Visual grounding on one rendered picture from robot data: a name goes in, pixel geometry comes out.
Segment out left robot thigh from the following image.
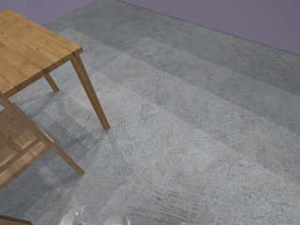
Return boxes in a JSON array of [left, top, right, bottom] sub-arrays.
[[103, 215, 131, 225]]

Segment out robot left hand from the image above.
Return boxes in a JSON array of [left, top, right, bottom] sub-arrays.
[[59, 205, 87, 225]]

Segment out table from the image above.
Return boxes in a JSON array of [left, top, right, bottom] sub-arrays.
[[0, 9, 110, 130]]

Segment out chair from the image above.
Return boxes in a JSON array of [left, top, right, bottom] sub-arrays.
[[0, 91, 85, 225]]

